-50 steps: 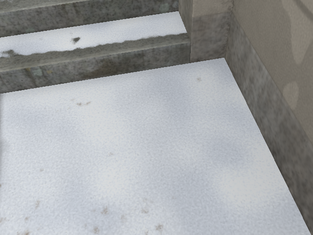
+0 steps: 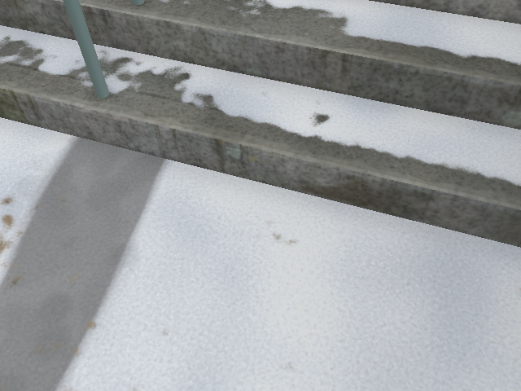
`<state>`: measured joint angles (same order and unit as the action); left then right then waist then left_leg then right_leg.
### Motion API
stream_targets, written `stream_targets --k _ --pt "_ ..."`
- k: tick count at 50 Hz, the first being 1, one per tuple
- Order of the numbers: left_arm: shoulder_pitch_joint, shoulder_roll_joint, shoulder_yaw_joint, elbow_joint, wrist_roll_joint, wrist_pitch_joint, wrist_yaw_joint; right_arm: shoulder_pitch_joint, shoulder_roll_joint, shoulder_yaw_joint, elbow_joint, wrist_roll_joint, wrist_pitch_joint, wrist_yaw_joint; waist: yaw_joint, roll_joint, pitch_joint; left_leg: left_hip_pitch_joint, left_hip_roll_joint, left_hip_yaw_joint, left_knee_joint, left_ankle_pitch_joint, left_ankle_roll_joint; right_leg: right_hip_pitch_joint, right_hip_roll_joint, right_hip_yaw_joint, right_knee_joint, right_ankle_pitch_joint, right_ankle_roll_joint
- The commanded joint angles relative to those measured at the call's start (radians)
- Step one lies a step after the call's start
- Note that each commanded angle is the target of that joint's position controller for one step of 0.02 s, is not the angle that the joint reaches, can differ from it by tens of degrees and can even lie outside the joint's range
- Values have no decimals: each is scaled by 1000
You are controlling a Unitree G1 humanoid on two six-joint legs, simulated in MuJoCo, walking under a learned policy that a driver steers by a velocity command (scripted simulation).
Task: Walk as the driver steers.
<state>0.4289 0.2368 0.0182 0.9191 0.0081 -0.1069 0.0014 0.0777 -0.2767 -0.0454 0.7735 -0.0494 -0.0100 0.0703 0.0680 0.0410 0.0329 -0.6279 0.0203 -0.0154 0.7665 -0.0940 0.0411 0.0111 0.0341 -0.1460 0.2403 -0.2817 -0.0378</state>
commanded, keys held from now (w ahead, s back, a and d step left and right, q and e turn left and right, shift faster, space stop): w+e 0.84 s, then w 0.02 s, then w+q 0.14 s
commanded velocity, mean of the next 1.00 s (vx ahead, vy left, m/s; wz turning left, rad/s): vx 0.50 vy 0.00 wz -0.37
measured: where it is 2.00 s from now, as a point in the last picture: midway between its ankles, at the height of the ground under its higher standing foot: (406, 168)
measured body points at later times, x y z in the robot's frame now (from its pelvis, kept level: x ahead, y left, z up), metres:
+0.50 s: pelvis +0.27 +0.01 +0.00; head +0.30 +0.01 +0.45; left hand +0.46 +0.22 -0.13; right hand +0.20 -0.24 -0.14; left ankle +0.19 +0.09 -0.74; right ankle +0.40 -0.15 -0.69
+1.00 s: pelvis +0.54 -0.11 +0.00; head +0.56 -0.14 +0.45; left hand +0.66 +0.15 -0.12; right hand +0.58 -0.40 -0.12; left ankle +0.77 -0.03 -0.68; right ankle +0.45 -0.12 -0.74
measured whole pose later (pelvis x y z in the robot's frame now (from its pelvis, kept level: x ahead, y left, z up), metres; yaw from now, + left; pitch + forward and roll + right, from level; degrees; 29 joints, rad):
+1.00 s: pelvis +0.54 -0.11 +0.00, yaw -28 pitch +1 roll +0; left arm 0.36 0.26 0.06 0.95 0.00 -0.07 -0.01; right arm 0.10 -0.27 -0.03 0.79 -0.04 -0.04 0.03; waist 0.05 0.05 0.06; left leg -0.66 0.13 0.00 0.74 -0.01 -0.01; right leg 0.00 0.14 0.05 0.19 -0.20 -0.13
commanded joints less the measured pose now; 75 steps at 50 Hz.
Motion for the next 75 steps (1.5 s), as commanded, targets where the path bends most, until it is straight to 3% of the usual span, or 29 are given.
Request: stream_targets --k 1,4,6,7,8,9,10,12,17,27,30,32,33,34,35,37,41,45,53,58,59,60,61,62,64,66,70,72,75 --pt "2 141 22 -16 -9 -11 -2 -106 -23 13 -82 -2 -17 1 -32 -104 57 112 -11 89 -124 2 21 -92 -259 155 -89 528 -137" --pt "4 178 24 16 -3 6 4 -36 -46 10 -64 2 -34 -25 -86 -107 12 224 -53 93 -218 -73 55 8 -280 167 64 845 -126" --pt "-6 169 18 12 -12 16 -1 261 -122 -21 35 -13 -60 -55 -209 -97 -166 653 -12 37 -294 -29 101 -146 -197 121 426 772 -82" --pt "25 77 -5 -42 -24 15 -9 400 -234 -48 48 -34 -64 -75 -222 79 -325 940 306 -324 -327 -116 162 -412 -101 73 775 269 -50" --pt "111 94 12 -23 -22 30 -6 381 -247 -53 49 -5 -51 -73 -175 148 -417 1005 446 -646 -434 -87 241 -600 18 140 1009 -240 -49" --pt "41 152 34 -18 -2 42 -1 296 -179 -40 38 19 -46 -70 -152 13 -258 877 392 -503 -455 -130 213 -664 -54 211 1041 -172 -61" --pt "3 108 28 -24 -7 41 -5 211 -108 -21 25 23 -56 -67 -119 8 -124 725 345 -357 -498 -90 185 -655 -94 205 993 -94 -58" --pt "-17 83 33 -15 9 61 -13 162 -40 -3 36 26 -75 -68 -70 25 -17 545 260 -183 -572 4 121 -584 -132 197 918 -31 -44" --pt "-100 45 41 -50 22 100 -45 220 -49 -11 74 37 -110 -75 -41 28 14 524 225 15 -626 190 107 -654 -142 170 895 100 -13" --pt "-425 44 20 -189 29 92 -73 334 -96 -17 142 27 -97 -96 -97 24 77 676 236 226 -577 456 71 -616 -84 21 417 235 -63" --pt "-339 75 35 -175 31 93 -58 326 -137 -27 149 22 -76 -110 -46 60 5 768 249 269 -357 880 59 -488 10 -32 386 74 -129" --pt "-115 125 65 -108 35 77 -43 323 -158 -33 139 22 -53 -107 51 32 -128 684 236 282 12 786 47 -202 68 -5 277 43 -187" --pt "20 211 96 -76 47 76 -26 328 -123 -23 108 19 -54 -101 98 -62 -225 461 203 283 311 420 20 46 -98 228 241 -89 -238" --pt "-40 317 125 -95 27 90 -20 320 -38 -12 27 40 -68 -77 18 -328 -279 -14 -56 195 696 -424 -48 313 -362 833 98 -116 -407" --pt "-32 299 122 -101 9 99 -19 184 -114 -18 1 28 -86 -69 62 -127 -252 -140 -16 -12 711 -370 -33 297 -364 851 16 -62 -390" --pt "-117 200 100 -85 2 87 -10 172 -91 -9 5 45 -108 -64 -24 4 -47 -82 77 -19 519 -212 -26 34 -308 604 -3 197 -314" --pt "-154 157 78 -74 -16 48 -6 204 -63 -3 13 -7 -43 -57 -96 -20 -41 68 95 -11 346 -201 -70 -129 -180 421 -28 453 -268" --pt "-83 170 76 -29 -21 30 -5 74 -42 5 -30 -2 -33 -47 -60 -58 6 0 95 33 126 -23 -82 -122 -147 355 -84 495 -214" --pt "-5 149 49 34 11 8 10 -154 -36 19 -76 29 -49 -35 26 -100 45 18 40 92 -206 164 -8 46 -169 219 -113 605 -117" --pt "-81 173 47 29 26 1 28 219 -83 -6 55 11 -64 -65 -159 -128 -105 390 -105 117 -248 -31 96 73 -193 129 349 1166 -90" --pt "-112 179 46 11 21 0 27 342 -113 -23 101 -7 -73 -75 -219 -93 -142 562 -75 75 -315 44 124 -56 -159 108 564 994 -71" --pt "-87 116 27 -26 24 -10 26 450 -215 -50 121 -18 -73 -86 -214 85 -220 788 178 -216 -256 274 215 -312 -62 56 948 371 -45" --pt "26 80 22 -23 7 -7 14 405 -252 -63 121 1 -64 -76 -114 249 -330 931 361 -697 -406 311 393 -607 88 139 1218 -229 -12" --pt "-27 122 22 -14 41 -1 9 282 -202 -63 88 32 -57 -62 -93 33 -229 802 309 -622 -463 32 361 -650 -18 241 1205 -109 -24" --pt "-169 128 25 -59 41 -6 0 177 -94 -37 68 37 -44 -58 -71 -69 -26 524 226 -440 -545 -27 302 -648 -74 212 1105 -7 -3" --pt "-173 102 19 -84 47 24 -6 205 -74 -24 92 49 -54 -74 -42 -51 1 399 153 -322 -563 100 263 -562 -98 200 1002 9 35" --pt "-190 35 -1 -118 49 65 -11 260 -121 -40 101 30 -70 -73 -40 12 -63 412 109 -261 -489 390 252 -607 -74 115 1002 12 87" --pt "-240 5 -4 -149 49 77 -2 322 -101 -40 108 30 -62 -81 -76 63 -93 479 108 -304 -463 295 270 -766 -83 97 1208 -5 94" --pt "-411 10 -3 -254 60 79 11 430 -113 -40 123 39 -60 -99 -131 7 -35 602 147 -459 -461 4 319 -1171 -114 132 1548 -99 86"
